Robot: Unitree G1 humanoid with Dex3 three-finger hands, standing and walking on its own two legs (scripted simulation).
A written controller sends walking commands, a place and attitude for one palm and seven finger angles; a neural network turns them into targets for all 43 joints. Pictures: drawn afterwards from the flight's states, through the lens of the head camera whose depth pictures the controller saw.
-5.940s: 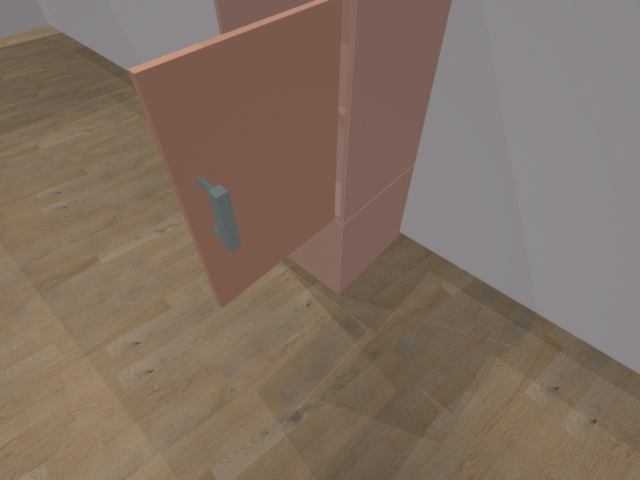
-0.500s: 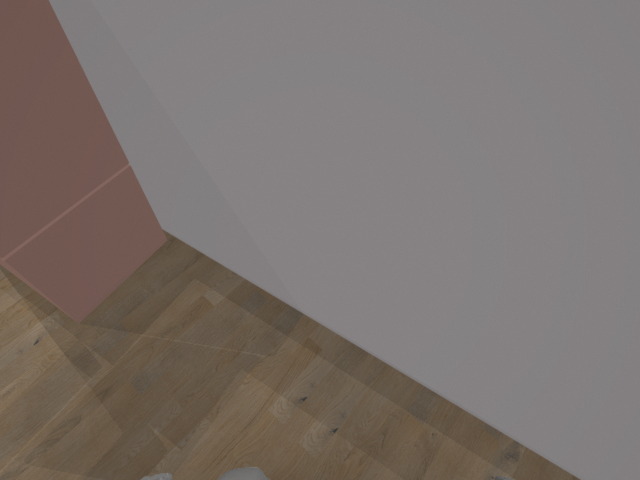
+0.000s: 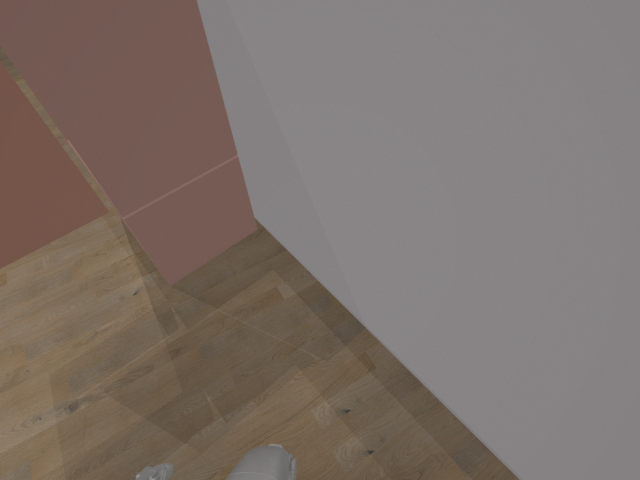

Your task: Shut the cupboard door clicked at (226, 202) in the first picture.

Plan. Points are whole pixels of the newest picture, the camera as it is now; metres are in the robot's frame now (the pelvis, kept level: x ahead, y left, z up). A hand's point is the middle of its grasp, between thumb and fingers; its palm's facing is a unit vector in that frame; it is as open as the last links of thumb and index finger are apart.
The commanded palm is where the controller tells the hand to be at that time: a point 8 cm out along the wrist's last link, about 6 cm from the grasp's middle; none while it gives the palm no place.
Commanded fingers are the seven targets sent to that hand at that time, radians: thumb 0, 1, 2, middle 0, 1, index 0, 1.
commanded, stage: turn to face it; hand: left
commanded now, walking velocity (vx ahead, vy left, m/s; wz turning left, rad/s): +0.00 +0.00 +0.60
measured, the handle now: out of the picture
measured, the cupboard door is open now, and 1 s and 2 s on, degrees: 89 89 89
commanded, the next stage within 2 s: take the last steps up to it in 1.02 s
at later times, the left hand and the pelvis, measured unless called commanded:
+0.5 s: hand out of the picture +0.06 +0.24 -0.15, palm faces +0.30 -0.91 -0.27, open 7.4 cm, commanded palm none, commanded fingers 0.00 0.90 0.90 -0.20 -0.30 -0.20 -0.30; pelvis +0.02 +0.00 +0.00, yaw +17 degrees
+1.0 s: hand out of the picture -0.05 +0.18 -0.19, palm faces +0.58 -0.79 -0.21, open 7.4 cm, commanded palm none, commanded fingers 0.00 0.90 0.90 -0.20 -0.30 -0.20 -0.30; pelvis +0.04 -0.01 -0.01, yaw +34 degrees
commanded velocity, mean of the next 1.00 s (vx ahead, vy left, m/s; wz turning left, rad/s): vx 0.00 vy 0.00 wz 0.51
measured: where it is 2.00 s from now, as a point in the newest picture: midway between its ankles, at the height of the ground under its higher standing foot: outside the picture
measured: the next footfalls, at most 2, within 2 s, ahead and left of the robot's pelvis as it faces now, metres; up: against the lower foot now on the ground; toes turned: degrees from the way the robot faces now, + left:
left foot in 0.20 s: +0.04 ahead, +0.13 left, +0.00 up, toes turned +12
right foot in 0.56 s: +0.10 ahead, -0.13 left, +0.00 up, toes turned +18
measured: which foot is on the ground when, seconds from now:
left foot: up 0.00-0.18, down 0.20-0.56, up 0.58-0.90, down 0.92-1.00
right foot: down 0.00-0.20, up 0.22-0.54, down 0.56-0.94, up 0.96-1.00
